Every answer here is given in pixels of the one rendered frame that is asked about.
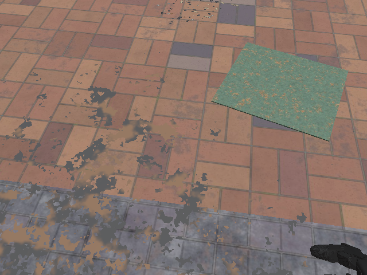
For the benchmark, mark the robot right hand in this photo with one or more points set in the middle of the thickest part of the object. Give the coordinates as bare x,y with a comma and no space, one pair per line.
344,254

